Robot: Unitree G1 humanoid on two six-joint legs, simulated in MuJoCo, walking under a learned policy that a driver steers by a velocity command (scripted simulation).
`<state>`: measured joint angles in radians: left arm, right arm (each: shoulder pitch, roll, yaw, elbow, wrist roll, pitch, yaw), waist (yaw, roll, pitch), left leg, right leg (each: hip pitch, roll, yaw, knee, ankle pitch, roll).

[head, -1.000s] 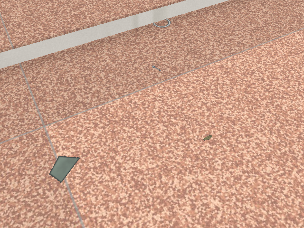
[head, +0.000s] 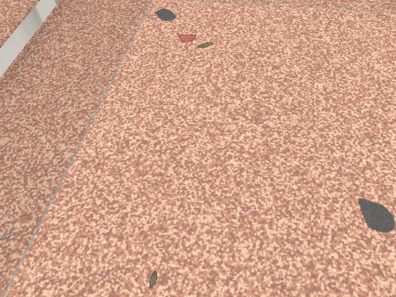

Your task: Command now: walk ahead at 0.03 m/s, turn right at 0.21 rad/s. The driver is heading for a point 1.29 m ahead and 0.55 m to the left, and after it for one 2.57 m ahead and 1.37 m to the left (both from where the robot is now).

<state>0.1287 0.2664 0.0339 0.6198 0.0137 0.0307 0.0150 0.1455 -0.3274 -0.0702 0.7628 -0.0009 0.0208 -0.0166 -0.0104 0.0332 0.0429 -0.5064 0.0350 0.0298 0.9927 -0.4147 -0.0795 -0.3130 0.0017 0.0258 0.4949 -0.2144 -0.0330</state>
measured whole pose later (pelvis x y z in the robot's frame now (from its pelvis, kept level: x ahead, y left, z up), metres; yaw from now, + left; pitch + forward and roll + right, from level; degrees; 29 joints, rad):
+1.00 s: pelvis -0.03 +0.02 -0.01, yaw +42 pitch +2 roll -1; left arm 0.14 0.33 0.11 0.70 0.00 0.01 0.00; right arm 0.09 -0.32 -0.10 0.59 0.00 0.07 0.02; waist 0.02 -0.02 0.10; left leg -0.36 0.02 0.05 0.62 -0.30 0.04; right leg -0.40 -0.12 -0.15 1.00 -0.57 0.07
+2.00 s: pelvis +0.12 +0.10 -0.01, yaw +9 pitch +2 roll +2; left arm 0.20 0.32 0.05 0.54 -0.04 -0.01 -0.02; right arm 0.41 -0.29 -0.08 0.78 -0.01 -0.10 -0.01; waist -0.09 -0.06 -0.04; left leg -0.02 0.00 0.11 0.35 -0.36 0.00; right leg -0.83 -0.09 0.07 1.34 -0.17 0.00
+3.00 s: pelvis +0.85 +0.08 -0.01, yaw +32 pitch +2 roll -2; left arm -0.03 0.28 0.03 0.57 0.02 -0.05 0.03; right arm 0.24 -0.31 -0.08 0.64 0.03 0.01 -0.03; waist -0.05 -0.01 0.10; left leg -0.36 -0.22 -0.21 0.47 -0.09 0.12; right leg -0.67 0.01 0.26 0.94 -0.27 0.11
